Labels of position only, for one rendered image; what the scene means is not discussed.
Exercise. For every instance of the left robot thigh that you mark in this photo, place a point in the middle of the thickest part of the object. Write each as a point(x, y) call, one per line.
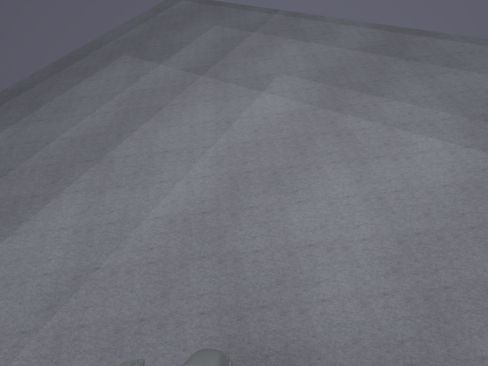
point(209, 357)

